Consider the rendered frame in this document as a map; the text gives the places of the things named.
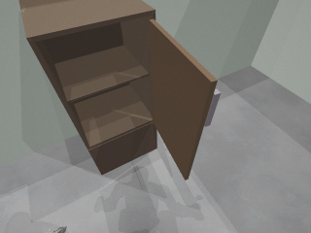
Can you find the handle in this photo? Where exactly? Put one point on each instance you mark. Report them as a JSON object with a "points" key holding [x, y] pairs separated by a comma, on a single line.
{"points": [[212, 109]]}

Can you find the cupboard door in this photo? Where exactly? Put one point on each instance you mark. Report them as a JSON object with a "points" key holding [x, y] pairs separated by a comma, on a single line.
{"points": [[182, 92]]}

